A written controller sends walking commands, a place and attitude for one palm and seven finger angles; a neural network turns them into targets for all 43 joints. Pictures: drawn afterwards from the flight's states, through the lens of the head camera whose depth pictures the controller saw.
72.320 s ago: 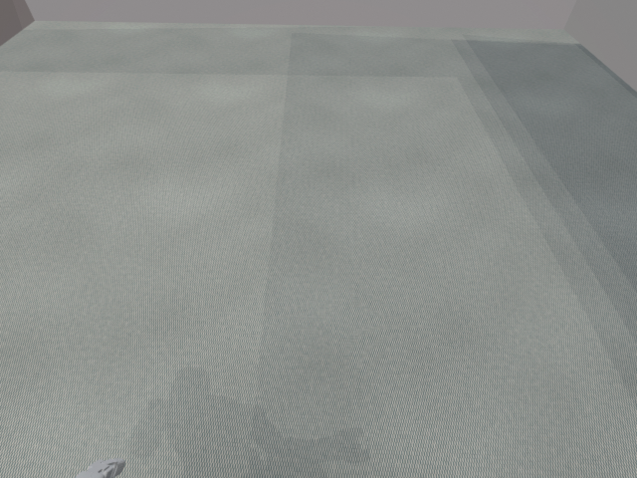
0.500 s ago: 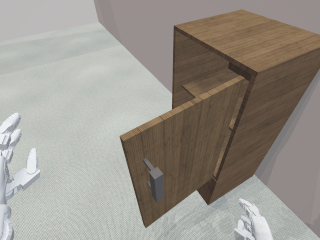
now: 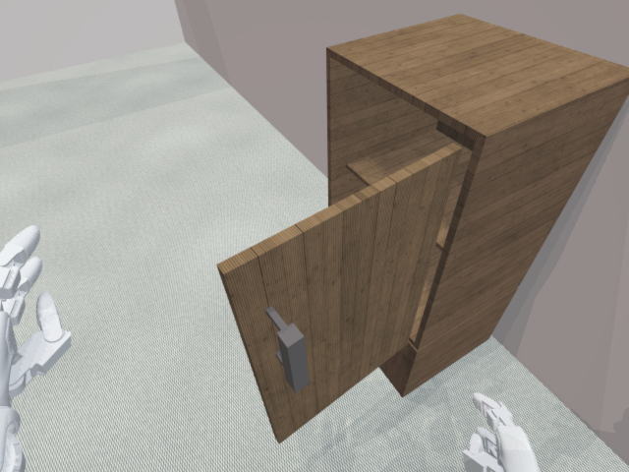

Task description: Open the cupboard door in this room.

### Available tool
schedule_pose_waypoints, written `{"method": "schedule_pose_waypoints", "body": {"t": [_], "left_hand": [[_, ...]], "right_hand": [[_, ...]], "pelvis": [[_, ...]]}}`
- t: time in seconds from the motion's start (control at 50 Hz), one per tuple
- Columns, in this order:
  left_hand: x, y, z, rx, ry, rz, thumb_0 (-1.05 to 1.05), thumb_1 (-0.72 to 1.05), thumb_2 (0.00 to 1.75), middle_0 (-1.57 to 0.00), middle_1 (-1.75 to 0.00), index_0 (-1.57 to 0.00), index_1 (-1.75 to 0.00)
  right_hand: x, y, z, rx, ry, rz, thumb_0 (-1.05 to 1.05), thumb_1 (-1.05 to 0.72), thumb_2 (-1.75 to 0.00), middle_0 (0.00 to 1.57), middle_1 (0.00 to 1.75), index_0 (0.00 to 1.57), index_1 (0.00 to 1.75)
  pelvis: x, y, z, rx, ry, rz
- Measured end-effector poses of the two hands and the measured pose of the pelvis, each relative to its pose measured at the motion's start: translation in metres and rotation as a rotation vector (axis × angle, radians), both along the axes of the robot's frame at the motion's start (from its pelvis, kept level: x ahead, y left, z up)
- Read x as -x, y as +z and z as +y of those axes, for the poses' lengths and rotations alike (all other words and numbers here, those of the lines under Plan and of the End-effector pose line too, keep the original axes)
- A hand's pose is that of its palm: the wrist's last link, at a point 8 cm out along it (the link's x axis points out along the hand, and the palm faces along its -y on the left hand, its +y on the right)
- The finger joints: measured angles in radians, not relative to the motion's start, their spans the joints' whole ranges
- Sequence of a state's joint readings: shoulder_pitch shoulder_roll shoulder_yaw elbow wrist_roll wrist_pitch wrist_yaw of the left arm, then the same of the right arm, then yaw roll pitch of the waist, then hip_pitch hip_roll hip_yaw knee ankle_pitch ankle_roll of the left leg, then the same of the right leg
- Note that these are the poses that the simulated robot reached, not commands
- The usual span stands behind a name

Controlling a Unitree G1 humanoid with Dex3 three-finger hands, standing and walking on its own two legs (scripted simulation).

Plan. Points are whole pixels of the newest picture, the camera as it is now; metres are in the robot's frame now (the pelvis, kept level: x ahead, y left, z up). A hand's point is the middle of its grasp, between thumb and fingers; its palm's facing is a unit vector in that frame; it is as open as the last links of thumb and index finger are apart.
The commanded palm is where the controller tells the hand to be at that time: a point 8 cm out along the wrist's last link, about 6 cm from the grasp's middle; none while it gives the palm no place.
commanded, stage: step back with the hand held close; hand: left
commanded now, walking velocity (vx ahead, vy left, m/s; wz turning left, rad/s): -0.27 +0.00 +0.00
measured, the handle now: (285, 348) +0.29 +0.08 -0.01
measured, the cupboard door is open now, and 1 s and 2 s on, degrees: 95 95 95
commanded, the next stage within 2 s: stop stepping back and stand still in 1.08 s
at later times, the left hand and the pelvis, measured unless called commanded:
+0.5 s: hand (1, 396) +0.14 +0.29 +0.15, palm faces +0.39 -0.77 -0.51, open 7.4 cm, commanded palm +0.08 +0.33 +0.17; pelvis -0.07 +0.03 -0.01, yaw -2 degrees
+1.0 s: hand out of the picture +0.05 +0.33 +0.16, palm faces +0.48 -0.74 -0.47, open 7.4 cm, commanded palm -0.02 +0.35 +0.17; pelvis -0.16 +0.04 -0.02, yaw +1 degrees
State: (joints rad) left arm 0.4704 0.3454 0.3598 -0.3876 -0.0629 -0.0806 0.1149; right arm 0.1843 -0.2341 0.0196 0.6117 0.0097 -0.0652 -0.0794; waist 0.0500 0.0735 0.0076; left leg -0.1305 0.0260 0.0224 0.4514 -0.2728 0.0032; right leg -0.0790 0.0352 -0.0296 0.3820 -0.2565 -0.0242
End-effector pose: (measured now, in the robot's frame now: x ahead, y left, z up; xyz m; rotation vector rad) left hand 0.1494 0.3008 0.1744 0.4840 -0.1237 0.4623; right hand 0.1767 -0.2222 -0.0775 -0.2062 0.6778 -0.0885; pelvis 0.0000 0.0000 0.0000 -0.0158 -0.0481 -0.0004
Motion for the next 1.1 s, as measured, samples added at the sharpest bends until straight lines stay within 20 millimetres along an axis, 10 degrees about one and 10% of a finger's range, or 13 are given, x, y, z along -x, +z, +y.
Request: {"method": "schedule_pose_waypoints", "body": {"t": [0.3,1.1], "left_hand": [[0.007,-0.009,0.01,-0.074,-0.12,0.076,0.02,0.89,0.9,-0.21,-0.3,-0.22,-0.3],[0.165,-0.004,0.045,-0.084,-0.073,-0.132,0.02,0.89,0.9,-0.21,-0.3,-0.21,-0.3]], "right_hand": [[0.051,0.006,-0.012,0.058,-0.148,0.076,0.01,-0.9,-0.9,0.2,0.3,0.2,0.3],[0.189,-0.007,0.043,0.049,-0.007,0.042,0.01,-0.9,-0.9,0.2,0.3,0.21,0.3]], "pelvis": [[0.033,-0.001,0.02,-0.003,-0.038,0.051],[0.18,-0.016,0.037,0.039,-0.036,0.118]]}}
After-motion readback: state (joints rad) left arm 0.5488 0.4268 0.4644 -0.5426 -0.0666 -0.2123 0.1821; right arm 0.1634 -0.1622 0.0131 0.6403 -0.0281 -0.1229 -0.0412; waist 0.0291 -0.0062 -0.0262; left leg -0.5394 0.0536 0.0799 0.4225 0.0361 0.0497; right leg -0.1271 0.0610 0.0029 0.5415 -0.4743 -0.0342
